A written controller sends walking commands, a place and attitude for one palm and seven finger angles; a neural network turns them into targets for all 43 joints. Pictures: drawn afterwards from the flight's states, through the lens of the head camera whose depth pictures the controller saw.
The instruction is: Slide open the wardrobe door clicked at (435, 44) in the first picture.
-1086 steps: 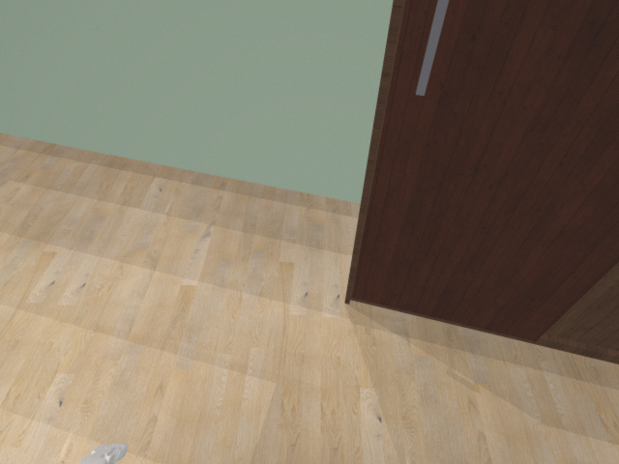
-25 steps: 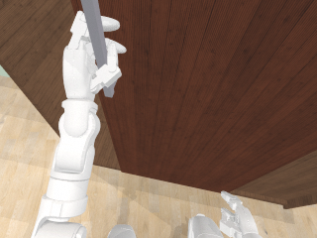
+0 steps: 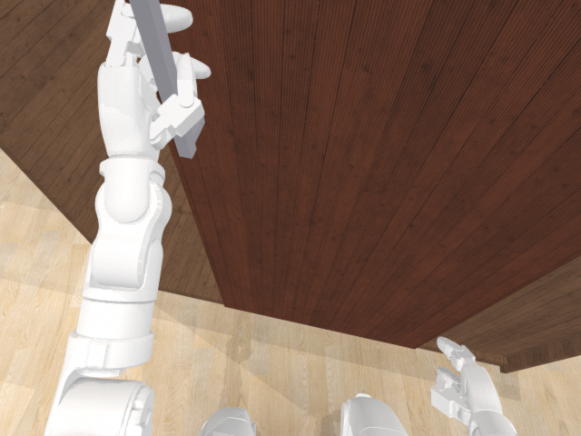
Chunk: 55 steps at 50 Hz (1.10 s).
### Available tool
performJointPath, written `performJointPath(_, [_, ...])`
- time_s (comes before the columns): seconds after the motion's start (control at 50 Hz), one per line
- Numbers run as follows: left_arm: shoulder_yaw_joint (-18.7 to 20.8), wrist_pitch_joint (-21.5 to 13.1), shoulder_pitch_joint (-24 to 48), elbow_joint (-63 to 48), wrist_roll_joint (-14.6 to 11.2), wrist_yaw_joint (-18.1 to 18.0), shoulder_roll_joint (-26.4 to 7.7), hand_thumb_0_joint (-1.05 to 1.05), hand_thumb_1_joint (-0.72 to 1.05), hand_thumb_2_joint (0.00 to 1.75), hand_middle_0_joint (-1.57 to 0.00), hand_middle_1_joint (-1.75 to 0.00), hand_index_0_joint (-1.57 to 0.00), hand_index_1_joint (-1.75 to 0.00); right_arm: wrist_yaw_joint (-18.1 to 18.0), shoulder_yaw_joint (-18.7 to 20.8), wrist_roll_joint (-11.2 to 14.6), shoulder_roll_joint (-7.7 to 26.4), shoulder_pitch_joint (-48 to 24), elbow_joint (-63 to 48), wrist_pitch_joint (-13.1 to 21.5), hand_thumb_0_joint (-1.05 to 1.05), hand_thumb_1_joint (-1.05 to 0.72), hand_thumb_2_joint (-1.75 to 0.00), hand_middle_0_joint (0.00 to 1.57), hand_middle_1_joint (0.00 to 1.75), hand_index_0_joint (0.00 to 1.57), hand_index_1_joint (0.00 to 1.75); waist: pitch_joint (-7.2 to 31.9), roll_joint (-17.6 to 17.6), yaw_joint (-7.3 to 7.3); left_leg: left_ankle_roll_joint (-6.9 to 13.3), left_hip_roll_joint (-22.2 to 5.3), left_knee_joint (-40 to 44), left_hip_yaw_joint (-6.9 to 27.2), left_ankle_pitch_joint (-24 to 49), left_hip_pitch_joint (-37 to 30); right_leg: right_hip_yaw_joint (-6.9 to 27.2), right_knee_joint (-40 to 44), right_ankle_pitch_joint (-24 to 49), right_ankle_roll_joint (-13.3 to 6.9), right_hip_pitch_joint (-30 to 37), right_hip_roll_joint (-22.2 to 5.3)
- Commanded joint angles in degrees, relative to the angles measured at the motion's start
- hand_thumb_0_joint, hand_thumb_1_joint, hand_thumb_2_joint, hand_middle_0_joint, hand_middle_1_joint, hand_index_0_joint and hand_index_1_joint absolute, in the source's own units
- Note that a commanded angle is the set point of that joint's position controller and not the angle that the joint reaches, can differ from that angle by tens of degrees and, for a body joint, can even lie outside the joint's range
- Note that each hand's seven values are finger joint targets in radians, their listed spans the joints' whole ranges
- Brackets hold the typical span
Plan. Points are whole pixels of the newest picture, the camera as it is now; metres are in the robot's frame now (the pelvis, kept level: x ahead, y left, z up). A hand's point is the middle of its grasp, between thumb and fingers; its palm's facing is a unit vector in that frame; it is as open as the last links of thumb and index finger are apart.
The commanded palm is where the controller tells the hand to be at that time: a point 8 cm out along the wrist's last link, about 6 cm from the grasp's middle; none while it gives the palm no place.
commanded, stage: step sideways, sliding the door along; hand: left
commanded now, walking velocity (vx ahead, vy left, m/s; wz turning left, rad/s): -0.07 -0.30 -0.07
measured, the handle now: (169, 45) +0.42 +0.21 +0.25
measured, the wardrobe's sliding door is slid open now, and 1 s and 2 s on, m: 0.31 0.48 0.48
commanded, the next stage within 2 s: stop walking and hold the door there in 1.22 s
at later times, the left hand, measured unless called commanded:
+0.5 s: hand (283, 115) +0.38 +0.09 +0.22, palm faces +0.36 -0.93 -0.05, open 6.1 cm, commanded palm +0.35 +0.07 +0.20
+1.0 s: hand (369, 131) +0.38 +0.00 +0.22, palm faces +0.44 -0.90 -0.08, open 6.3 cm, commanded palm +0.35 -0.03 +0.21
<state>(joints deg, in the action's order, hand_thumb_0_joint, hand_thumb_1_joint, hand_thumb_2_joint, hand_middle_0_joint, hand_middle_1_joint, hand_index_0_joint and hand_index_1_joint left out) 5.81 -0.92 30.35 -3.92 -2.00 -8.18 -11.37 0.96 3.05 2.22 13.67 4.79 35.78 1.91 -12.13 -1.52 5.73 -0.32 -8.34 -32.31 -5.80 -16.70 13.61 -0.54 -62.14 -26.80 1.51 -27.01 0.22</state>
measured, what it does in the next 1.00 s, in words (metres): steps to the right: right foot, then left foot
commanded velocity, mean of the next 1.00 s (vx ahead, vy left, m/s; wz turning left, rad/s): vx -0.21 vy -0.29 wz -0.07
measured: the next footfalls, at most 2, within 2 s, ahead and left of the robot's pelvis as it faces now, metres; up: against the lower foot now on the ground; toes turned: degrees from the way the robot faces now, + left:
right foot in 0.32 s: +0.04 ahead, -0.25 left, +0.00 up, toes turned -5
left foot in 0.52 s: +0.04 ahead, -0.01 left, +0.00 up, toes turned +11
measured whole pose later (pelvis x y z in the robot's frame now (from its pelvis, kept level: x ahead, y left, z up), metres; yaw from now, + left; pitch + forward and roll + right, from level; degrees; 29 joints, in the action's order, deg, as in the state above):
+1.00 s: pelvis +0.02 -0.24 -0.02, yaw +0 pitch -2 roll -3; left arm 13.5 -1.2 27.2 -2.3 -3.2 -9.4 -15.7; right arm 1.2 -2.1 1.9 9.0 2.0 32.9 7.5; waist -10.0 -3.6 8.5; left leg -3.8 -14.8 -42.9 -1.6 -25.9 16.0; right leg -4.6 -32.3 -12.0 1.1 -15.6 -0.5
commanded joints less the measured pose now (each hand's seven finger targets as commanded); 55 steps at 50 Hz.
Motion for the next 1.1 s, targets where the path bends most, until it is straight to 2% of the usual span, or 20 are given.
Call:
performJointPath(0.0, [-16.6, -8.6, 28.6, -18.8, -0.1, 6.0, 4.9, 0.00, 0.90, 0.90, -0.45, -1.40, -0.45, -1.40, 1.3, 1.8, -0.2, 6.1, -4.0, -9.4, 3.7, 0.00, -0.90, -0.90, 0.20, 0.30, 0.20, 0.30, 28.4, -15.4, -6.75, 5.9, -15.4, 6.2, 5.0, 51.6, -24.1, 0.1, -0.4, 5.5, 0.7, -6.3, -2.7])
performJointPath(0.24, [-12.6, -8.3, 26.1, -15.4, -1.6, 5.1, 0.5, 0.00, 0.90, 0.90, -0.45, -1.40, -0.45, -1.40, -0.2, 0.3, 0.4, 4.5, -4.4, -10.8, 5.6, 0.00, -0.90, -0.90, 0.20, 0.30, 0.20, 0.30, 29.1, -16.7, -6.38, 3.5, -15.0, 1.4, 2.8, 39.1, -17.8, -4.4, 28.2, 11.7, 0.8, 14.0, 0.8])
performJointPath(0.28, [-11.7, -8.6, 25.3, -17.7, -1.0, 4.8, -1.7, 0.00, 0.90, 0.90, -0.45, -1.40, -0.45, -1.40, -0.3, -0.3, 1.5, 3.6, -3.9, -10.5, 5.9, 0.00, -0.90, -0.90, 0.20, 0.30, 0.20, 0.30, 31.2, -8.8, -5.56, 0.7, -8.8, -5.7, 0.9, 31.7, -16.4, -3.8, 40.2, 29.6, 0.6, 20.3, -1.2])
performJointPath(0.32, [-7.8, -8.5, 23.4, -19.4, 0.1, 4.0, -8.6, 0.00, 0.90, 0.90, -0.45, -1.40, -0.45, -1.40, -1.6, -1.1, 1.5, 0.6, -7.1, -11.0, 6.2, 0.00, -0.90, -0.90, 0.20, 0.30, 0.20, 0.30, 31.2, 16.2, -4.54, 0.3, 3.3, -22.4, -0.6, -16.3, 7.4, 12.3, 35.4, 81.6, -7.0, 31.8, -17.4])
performJointPath(0.36, [-4.6, -7.3, 19.1, -22.6, -0.7, 3.0, -10.4, 0.00, 0.90, 0.90, -0.45, -1.40, -0.45, -1.40, -2.6, -1.2, 0.9, 1.3, -6.6, -8.5, 6.3, 0.00, -0.90, -0.90, 0.20, 0.30, 0.20, 0.30, 31.4, 16.2, -3.02, -1.4, 5.4, -30.6, 4.1, -26.0, 13.6, 14.7, 32.7, 94.7, -9.6, 33.5, -21.0])
performJointPath(0.4, [-5.6, -9.2, 20.4, -28.3, -1.8, 2.2, -7.3, 0.00, 0.90, 0.90, -0.45, -1.40, -0.45, -1.40, -3.5, -1.8, 0.9, 1.1, -5.6, -8.4, 6.4, 0.00, -0.90, -0.90, 0.20, 0.30, 0.20, 0.30, 33.9, 19.8, -4.00, -1.4, 3.5, -17.0, 3.5, -20.4, 16.1, 11.0, 25.2, 94.9, -10.5, 43.8, -18.3])
performJointPath(0.44, [-7.9, -10.8, 20.1, -29.3, -1.6, 2.2, -4.6, 0.00, 0.90, 0.90, -0.45, -1.40, -0.45, -1.40, -3.8, -1.8, 0.3, 1.7, -5.2, -7.9, 4.6, 0.00, -0.90, -0.90, 0.20, 0.30, 0.20, 0.30, 35.3, 13.1, -6.43, -2.2, 2.4, 4.7, -0.9, 4.9, 0.5, 2.2, 18.9, 81.0, -6.1, 35.4, -12.1])
performJointPath(0.46, [-8.9, -11.6, 21.9, -31.4, -2.4, 2.5, -4.7, 0.00, 0.90, 0.90, -0.45, -1.40, -0.45, -1.40, -4.0, -0.8, 0.3, 3.0, -5.1, -8.1, 4.0, 0.00, -0.90, -0.90, 0.20, 0.30, 0.20, 0.30, 36.8, 3.8, -8.30, -0.4, -3.5, 11.5, 1.6, 36.6, -18.5, -1.7, 10.3, 61.7, -1.5, 19.9, -8.4])
performJointPath(0.48, [-11.6, -12.0, 20.6, -30.3, -2.9, 3.6, -1.1, 0.00, 0.90, 0.90, -0.45, -1.40, -0.45, -1.40, -3.0, 1.3, 0.0, 5.5, -4.9, -9.6, 3.9, 0.00, -0.90, -0.90, 0.20, 0.30, 0.20, 0.30, 38.3, -11.9, -6.63, 7.0, -20.3, 5.5, 19.3, 82.8, -39.9, -1.1, 0.3, 9.9, 1.8, -5.5, -1.1])
performJointPath(0.5, [-11.7, -12.0, 21.1, -25.9, -1.7, 4.1, 1.3, 0.00, 0.90, 0.90, -0.45, -1.40, -0.45, -1.40, -0.8, 1.2, -0.1, 5.4, -4.3, -10.0, 3.7, 0.00, -0.90, -0.90, 0.20, 0.30, 0.20, 0.30, 40.8, -9.5, -6.18, 10.4, -24.8, 1.0, 20.1, 86.2, -38.7, 5.1, -5.5, -12.1, -0.1, -7.2, -2.1])
performJointPath(0.54, [-14.1, -10.6, 27.9, -26.6, -0.2, 5.5, 3.4, 0.00, 0.90, 0.90, -0.45, -1.40, -0.45, -1.40, 1.1, 2.4, 0.7, 7.4, -6.2, -10.8, 4.0, 0.00, -0.90, -0.90, 0.20, 0.30, 0.20, 0.30, 32.6, -7.1, -6.76, 8.9, -21.6, 3.6, 9.9, 66.0, -32.4, 4.5, -5.3, -5.9, -0.2, -11.5, -1.0])
performJointPath(0.58, [-15.0, -11.0, 28.5, -25.9, 0.6, 5.6, 3.7, 0.00, 0.90, 0.90, -0.45, -1.40, -0.45, -1.40, 1.6, 1.9, -0.1, 5.8, -4.6, -10.2, 5.6, 0.00, -0.90, -0.90, 0.20, 0.30, 0.20, 0.30, 30.4, -16.2, -6.27, 7.0, -18.8, 4.7, 6.1, 61.6, -30.6, 2.0, -1.7, -0.7, 0.3, -10.8, -3.2])
performJointPath(0.64, [-15.1, -9.2, 24.1, -20.8, 0.9, 6.4, 4.2, 0.00, 0.90, 0.90, -0.45, -1.40, -0.45, -1.40, 1.3, 2.2, -0.5, 6.0, -3.3, -10.5, 6.3, 0.00, -0.90, -0.90, 0.20, 0.30, 0.20, 0.30, 27.7, -14.2, -6.36, 4.3, -15.2, 7.7, 0.4, 55.2, -23.6, -1.9, 0.8, 9.4, 1.2, -5.7, -1.5])
performJointPath(0.76, [-13.7, -9.0, 23.7, -20.1, -0.1, 6.9, 2.6, 0.00, 0.90, 0.90, -0.45, -1.40, -0.45, -1.40, -0.1, 1.4, -0.9, 5.0, -3.6, -11.5, 7.8, 0.00, -0.90, -0.90, 0.20, 0.30, 0.20, 0.30, 27.2, -20.3, -5.86, 4.4, -15.4, 9.5, -2.2, 49.2, -22.7, -3.8, 9.8, 8.6, 2.0, -0.5, -0.7])
performJointPath(0.88, [-11.1, -10.3, 20.5, -19.5, -0.5, 5.4, -0.8, 0.00, 0.90, 0.90, -0.45, -1.40, -0.45, -1.40, -0.1, 0.0, 0.0, 3.8, -3.5, -11.0, 8.8, 0.00, -0.90, -0.90, 0.20, 0.30, 0.20, 0.30, 29.2, -16.1, -5.75, 2.0, -13.8, -1.3, -0.4, 46.3, -23.0, -5.2, 33.1, 17.3, 1.1, 12.2, 1.5])
performJointPath(0.92, [-9.0, -10.7, 20.2, -21.6, 0.4, 5.2, -5.4, 0.00, 0.90, 0.90, -0.45, -1.40, -0.45, -1.40, -0.3, -0.9, 1.2, 1.6, -4.3, -11.7, 8.5, 0.00, -0.90, -0.90, 0.20, 0.30, 0.20, 0.30, 31.0, 1.2, -4.73, 0.9, -5.1, -13.8, -2.5, 22.8, -13.0, -0.3, 40.9, 54.6, -0.7, 23.0, -5.3])
performJointPath(0.94, [-6.1, -10.4, 18.2, -22.7, 0.8, 4.5, -10.0, 0.00, 0.90, 0.90, -0.45, -1.40, -0.45, -1.40, -1.3, -1.4, 1.0, 0.1, -6.8, -12.1, 8.3, 0.00, -0.90, -0.90, 0.20, 0.30, 0.20, 0.30, 31.5, 15.1, -3.85, 0.3, 2.6, -23.3, -2.0, -13.5, 3.0, 12.2, 35.9, 86.3, -6.1, 30.3, -16.0])
performJointPath(0.96, [-4.1, -8.9, 12.8, -20.2, 1.2, 3.6, -11.4, 0.00, 0.90, 0.90, -0.45, -1.40, -0.45, -1.40, -2.1, -1.9, -0.2, 0.4, -6.9, -10.1, 8.6, 0.00, -0.90, -0.90, 0.20, 0.30, 0.20, 0.30, 30.2, 13.7, -2.46, 1.7, 6.4, -27.8, 2.3, -25.6, 9.6, 15.3, 35.6, 100.0, -8.6, 30.2, -20.3])
performJointPath(1.02, [-2.1, -10.5, 15.9, -30.4, -1.1, 2.7, -10.1, 0.00, 0.90, 0.90, -0.45, -1.40, -0.45, -1.40, -2.9, -2.0, 0.4, 1.0, -4.9, -7.8, 7.7, 0.00, -0.90, -0.90, 0.20, 0.30, 0.20, 0.30, 33.8, 20.9, -4.05, -2.1, 3.2, -21.7, 6.1, -23.5, 14.6, 13.6, 28.4, 96.0, -10.8, 40.3, -19.0])
performJointPath(1.08, [-3.0, -12.0, 15.4, -29.6, -1.4, 2.0, -8.3, 0.00, 0.90, 0.90, -0.45, -1.40, -0.45, -1.40, -3.7, -2.0, 0.0, 1.8, -5.0, -7.0, 4.6, 0.00, -0.90, -0.90, 0.20, 0.30, 0.20, 0.30, 36.4, 8.8, -7.03, -3.2, 1.3, 8.7, 0.3, 14.9, -6.6, 0.8, 19.2, 74.9, -5.1, 29.7, -10.1])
